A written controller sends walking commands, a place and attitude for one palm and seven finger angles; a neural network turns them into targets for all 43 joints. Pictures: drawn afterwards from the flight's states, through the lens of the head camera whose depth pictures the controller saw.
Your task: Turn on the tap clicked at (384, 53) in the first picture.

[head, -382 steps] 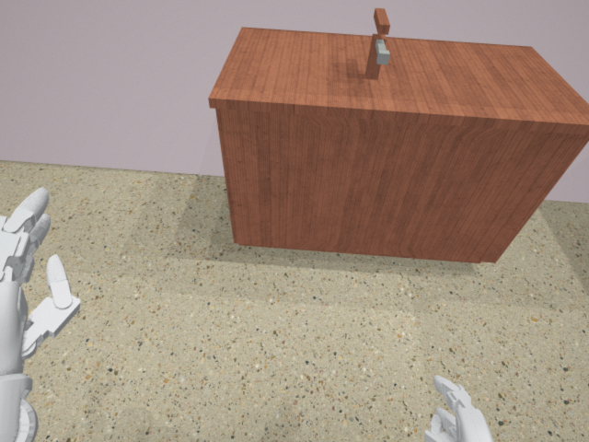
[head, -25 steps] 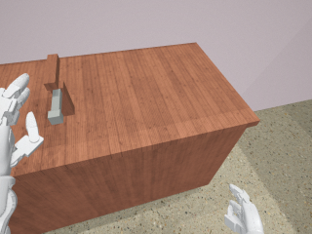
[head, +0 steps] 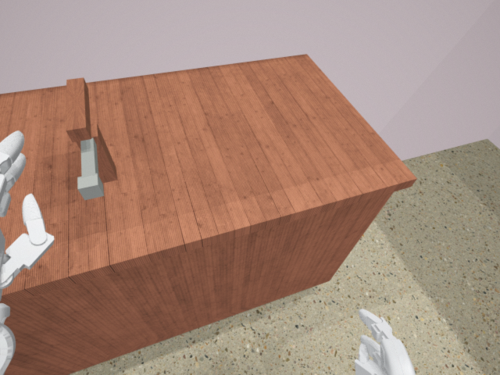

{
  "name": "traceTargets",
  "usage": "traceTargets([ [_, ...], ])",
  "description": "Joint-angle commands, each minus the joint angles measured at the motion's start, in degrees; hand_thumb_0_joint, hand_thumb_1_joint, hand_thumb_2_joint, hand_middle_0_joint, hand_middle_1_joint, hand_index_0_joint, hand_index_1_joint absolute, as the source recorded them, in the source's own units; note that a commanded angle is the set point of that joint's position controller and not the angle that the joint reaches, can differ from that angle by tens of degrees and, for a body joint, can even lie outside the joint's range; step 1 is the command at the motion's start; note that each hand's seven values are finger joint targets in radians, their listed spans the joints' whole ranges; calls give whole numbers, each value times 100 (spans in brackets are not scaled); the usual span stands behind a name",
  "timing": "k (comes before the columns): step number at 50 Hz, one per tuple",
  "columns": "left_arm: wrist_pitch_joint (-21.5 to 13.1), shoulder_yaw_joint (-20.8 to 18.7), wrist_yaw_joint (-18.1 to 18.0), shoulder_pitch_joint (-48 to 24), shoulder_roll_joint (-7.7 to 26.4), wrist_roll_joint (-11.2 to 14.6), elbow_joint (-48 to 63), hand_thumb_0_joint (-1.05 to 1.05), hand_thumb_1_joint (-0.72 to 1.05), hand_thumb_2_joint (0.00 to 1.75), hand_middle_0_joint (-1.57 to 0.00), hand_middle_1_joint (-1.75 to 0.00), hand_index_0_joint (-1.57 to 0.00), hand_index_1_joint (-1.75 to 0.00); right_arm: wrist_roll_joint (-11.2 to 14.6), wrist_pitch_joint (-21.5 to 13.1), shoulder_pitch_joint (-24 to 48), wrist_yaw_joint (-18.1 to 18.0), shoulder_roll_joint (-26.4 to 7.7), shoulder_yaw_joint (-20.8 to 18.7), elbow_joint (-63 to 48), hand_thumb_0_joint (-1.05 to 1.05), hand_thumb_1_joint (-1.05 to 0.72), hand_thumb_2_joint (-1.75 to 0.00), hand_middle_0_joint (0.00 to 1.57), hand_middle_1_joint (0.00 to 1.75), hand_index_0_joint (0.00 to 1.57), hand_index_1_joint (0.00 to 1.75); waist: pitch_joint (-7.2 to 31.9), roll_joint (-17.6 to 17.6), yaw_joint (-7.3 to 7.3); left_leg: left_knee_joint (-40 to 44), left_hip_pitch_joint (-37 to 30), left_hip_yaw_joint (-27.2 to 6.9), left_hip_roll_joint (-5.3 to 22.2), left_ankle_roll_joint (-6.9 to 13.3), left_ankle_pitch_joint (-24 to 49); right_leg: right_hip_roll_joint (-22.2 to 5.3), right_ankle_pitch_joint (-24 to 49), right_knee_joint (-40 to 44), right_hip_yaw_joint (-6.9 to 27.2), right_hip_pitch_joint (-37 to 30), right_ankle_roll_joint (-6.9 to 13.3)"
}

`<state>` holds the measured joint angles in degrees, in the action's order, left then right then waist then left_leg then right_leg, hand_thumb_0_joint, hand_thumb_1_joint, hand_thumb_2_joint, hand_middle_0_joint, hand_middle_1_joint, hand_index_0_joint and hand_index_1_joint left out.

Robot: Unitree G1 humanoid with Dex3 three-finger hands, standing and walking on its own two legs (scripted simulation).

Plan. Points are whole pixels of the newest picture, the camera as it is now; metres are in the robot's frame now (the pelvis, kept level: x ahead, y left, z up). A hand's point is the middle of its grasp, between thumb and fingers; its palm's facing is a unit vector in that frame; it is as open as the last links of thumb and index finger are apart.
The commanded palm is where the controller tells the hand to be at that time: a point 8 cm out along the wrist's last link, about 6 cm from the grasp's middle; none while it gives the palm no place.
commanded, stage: come to a stop and stand still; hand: left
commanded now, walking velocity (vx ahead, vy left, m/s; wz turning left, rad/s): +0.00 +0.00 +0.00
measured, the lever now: (91, 186) +0.35 +0.28 +0.09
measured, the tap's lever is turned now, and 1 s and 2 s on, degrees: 0 0 0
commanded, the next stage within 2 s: look again from close up in 0.34 s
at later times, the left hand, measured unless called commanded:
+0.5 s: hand (37, 236) +0.23 +0.26 +0.16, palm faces +0.40 -0.84 -0.36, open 7.4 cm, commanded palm +0.17 +0.29 +0.18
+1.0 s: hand (51, 241) +0.23 +0.25 +0.16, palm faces +0.39 -0.85 -0.37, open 7.4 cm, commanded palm +0.17 +0.28 +0.18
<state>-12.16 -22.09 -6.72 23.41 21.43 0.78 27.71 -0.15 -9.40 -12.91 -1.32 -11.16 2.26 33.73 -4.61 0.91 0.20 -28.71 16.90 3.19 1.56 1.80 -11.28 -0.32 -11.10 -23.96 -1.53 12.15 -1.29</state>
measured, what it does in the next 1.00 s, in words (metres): stands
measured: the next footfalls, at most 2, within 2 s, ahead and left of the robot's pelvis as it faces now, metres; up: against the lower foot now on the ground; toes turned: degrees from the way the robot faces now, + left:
none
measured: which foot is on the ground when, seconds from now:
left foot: down 0.00-1.00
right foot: down 0.00-1.00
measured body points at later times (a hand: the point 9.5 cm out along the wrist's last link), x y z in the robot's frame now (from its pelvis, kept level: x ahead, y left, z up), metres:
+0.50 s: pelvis +0.01 +0.01 +0.00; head +0.03 +0.03 +0.45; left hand +0.20 +0.30 +0.18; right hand +0.20 -0.20 -0.07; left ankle +0.05 +0.09 -0.74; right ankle +0.02 -0.14 -0.74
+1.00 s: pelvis +0.01 +0.00 +0.00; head +0.03 +0.01 +0.45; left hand +0.20 +0.29 +0.18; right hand +0.19 -0.22 -0.07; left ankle +0.05 +0.09 -0.74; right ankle +0.02 -0.14 -0.74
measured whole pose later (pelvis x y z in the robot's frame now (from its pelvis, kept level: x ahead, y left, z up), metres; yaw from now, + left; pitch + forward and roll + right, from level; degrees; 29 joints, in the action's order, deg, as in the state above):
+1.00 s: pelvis +0.01 +0.00 +0.00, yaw +0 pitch -2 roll -2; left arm -11.4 -19.7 -6.8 25.2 19.7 2.4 25.3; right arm 0.7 -6.2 -11.4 -1.8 -10.9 1.2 33.3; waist -3.4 -0.3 0.8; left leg -26.2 13.8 3.6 1.2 1.9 -11.1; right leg -0.6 -10.7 -21.4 -1.2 9.1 -1.6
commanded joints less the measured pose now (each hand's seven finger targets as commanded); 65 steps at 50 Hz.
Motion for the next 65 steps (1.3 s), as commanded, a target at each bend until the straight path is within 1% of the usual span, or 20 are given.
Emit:
traceTargets([
  [1, -356, -430, -44, -102, 714, 40, 1053, 0, 90, 90, -20, -30, -20, -30, 5, -237, 519, -18, -794, -331, -895, 0, -90, -90, 20, 30, 20, 30, 883, -537, 31, 807, -331, -618, 446, -44, -314, -156, 256, 273, 97, -175, 190],
  [3, -329, -525, -58, -73, 808, 45, 962, 0, 90, 90, -20, -30, -20, -30, 16, -168, 543, -30, -781, -327, -917, 0, -90, -90, 20, 30, 20, 30, 876, -622, 25, 849, -408, -637, 452, -49, -160, -173, 332, 248, 121, -152, 199],
  [5, -319, -396, -39, -214, 706, 60, 992, 0, 90, 90, -20, -30, -20, -30, 23, -120, 582, -35, -731, -315, -960, 0, -90, -90, 20, 30, 20, 30, 885, -421, 14, 811, -448, -625, 475, -32, -103, -191, 409, 272, 128, -171, 179],
  [7, -312, -391, -37, -320, 730, 69, 1047, 0, 90, 90, -20, -30, -20, -30, 24, -94, 612, -41, -715, -306, -981, 0, -90, -90, 20, 30, 20, 30, 905, -453, 16, 824, -463, -620, 475, -30, -154, -206, 420, 296, 151, -193, 182],
  [8, -315, -469, -49, -463, 856, 58, 1204, 0, 90, 90, -20, -30, -20, -30, 29, -77, 629, -53, -742, -301, -974, 0, -90, -90, 20, 30, 20, 30, 1002, -698, 30, 860, -564, -629, 473, -45, 101, -191, 536, 204, 115, -240, 184],
  [12, -297, -329, -66, -491, 748, 73, 1360, 0, 90, 90, -20, -30, -20, -30, 23, -65, 668, -53, -700, -296, -1015, 0, -90, -90, 20, 30, 20, 30, 1126, -604, 43, 733, -674, -593, 465, -33, 422, -238, 775, 249, 127, -381, 188],
  [13, -289, -485, -89, -495, 940, 65, 1442, 0, 90, 90, -20, -30, -20, -30, 17, -57, 721, -60, -716, -288, -1019, 0, -90, -90, 20, 30, 20, 30, 1205, -683, 62, 733, -791, -598, 469, -44, 623, -241, 858, 205, 114, -384, 187],
  [14, -285, -281, -70, -442, 688, 84, 1318, 0, 90, 90, -20, -30, -20, -30, 9, -38, 689, -52, -681, -272, -1001, 0, -90, -90, 20, 30, 20, 30, 1142, -650, 54, 747, -737, -591, 471, -48, 599, -212, 811, 222, 80, -367, 179],
  [18, -285, -476, -109, -379, 903, 80, 1332, 0, 90, 90, -20, -30, -20, -30, 36, -23, 731, -53, -727, -311, -1007, 0, -90, -90, 20, 30, 20, 30, 1121, -693, 66, 777, -686, -627, 457, -65, 428, -247, 780, 280, 133, -440, 199],
  [19, -300, -271, -80, -361, 654, 106, 1245, 0, 90, 90, -20, -30, -20, -30, 25, 0, 676, -42, -693, -293, -991, 0, -90, -90, 20, 30, 20, 30, 1092, -639, 53, 814, -639, -633, 463, -72, 346, -214, 719, 279, 88, -428, 191],
  [23, -306, -465, -107, -265, 875, 107, 1206, 0, 90, 90, -20, -30, -20, -30, 55, 3, 725, -58, -721, -324, -1012, 0, -90, -90, 20, 30, 20, 30, 1013, -662, 57, 862, -558, -660, 450, -61, 63, -265, 633, 362, 166, -452, 207],
  [24, -315, -263, -80, -221, 644, 123, 1107, 0, 90, 90, -20, -30, -20, -30, 40, 19, 685, -52, -692, -308, -1000, 0, -90, -90, 20, 30, 20, 30, 978, -590, 46, 880, -529, -650, 454, -58, -15, -247, 603, 377, 136, -431, 198],
  [28, -338, -427, -100, -234, 855, 121, 1181, 0, 90, 90, -20, -30, -20, -30, 76, 2, 725, -67, -732, -346, -1010, 0, -90, -90, 20, 30, 20, 30, 952, -633, 47, 883, -515, -645, 436, -50, -150, -289, 543, 411, 192, -447, 208],
  [29, -347, -310, -86, -195, 719, 135, 1114, 0, 90, 90, -20, -30, -20, -30, 51, 13, 690, -69, -705, -326, -997, 0, -90, -90, 20, 30, 20, 30, 952, -494, 49, 886, -471, -649, 436, -39, -177, -265, 539, 427, 162, -462, 193],
  [35, -372, -372, -103, -107, 796, 168, 1244, 0, 90, 90, -20, -30, -20, -30, 73, -17, 693, -91, -710, -363, -987, 0, -90, -90, 20, 30, 20, 30, 1050, -587, 44, 787, -569, -631, 418, -26, 184, -334, 739, 408, 221, -562, 211],
  [43, -325, -431, -106, -108, 852, 182, 1014, 0, 90, 90, -20, -30, -20, -30, 86, 2, 718, -114, -734, -390, -946, 0, -90, -90, 20, 30, 20, 30, 869, -441, 47, 823, -575, -615, 407, -11, -180, -351, 485, 516, 342, -389, 214],
  [44, -327, -271, -84, -154, 671, 194, 949, 0, 90, 90, -20, -30, -20, -30, 73, 16, 679, -107, -698, -361, -917, 0, -90, -90, 20, 30, 20, 30, 817, -357, 36, 909, -522, -654, 437, -22, -271, -288, 394, 514, 277, -363, 196],
  [52, -252, -280, -68, -340, 704, 235, 1099, 0, 90, 90, -20, -30, -20, -30, 86, 23, 703, -60, -637, -394, -1014, 0, -90, -90, 20, 30, 20, 30, 792, -584, 41, 1066, -583, -732, 679, -12, -396, -155, 307, 463, 252, -285, 149],
  [58, -189, -416, -53, -192, 836, 292, 1325, 0, 90, 90, -20, -30, -20, -30, 91, 65, 701, -10, -613, -410, -1089, 0, -90, -90, 20, 30, 20, 30, 968, -782, 45, 894, -676, -696, 723, -17, -27, -127, 497, 384, 249, -298, 170],
  [65, -91, -378, 30, 8, 789, 395, 1431, 0, 90, 90, -20, -30, -20, -30, 100, 161, 656, -6, -625, -460, -1121, 0, -90, -90, 20, 30, 20, 30, 1049, -585, 20, 467, -681, -532, 758, -27, 532, -170, 810, 319, 314, -262, 181],
])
